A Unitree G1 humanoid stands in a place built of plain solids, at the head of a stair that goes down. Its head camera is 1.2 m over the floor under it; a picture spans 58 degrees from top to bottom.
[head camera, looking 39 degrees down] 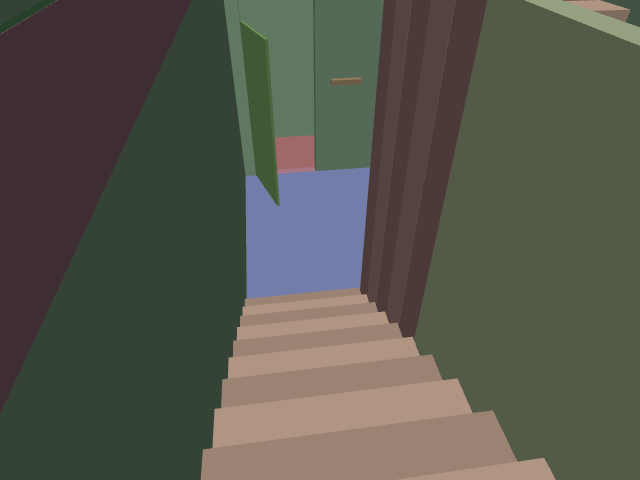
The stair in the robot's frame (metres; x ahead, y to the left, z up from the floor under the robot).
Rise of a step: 0.18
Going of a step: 0.26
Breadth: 1.09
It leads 8 degrees to the left of straight ahead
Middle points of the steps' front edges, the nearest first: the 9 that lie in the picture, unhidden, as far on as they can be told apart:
0.81 -0.12 -0.35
1.06 -0.09 -0.53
1.32 -0.05 -0.70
1.58 -0.02 -0.88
1.84 0.02 -1.06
2.09 0.06 -1.23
2.35 0.09 -1.41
2.61 0.13 -1.59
2.87 0.16 -1.76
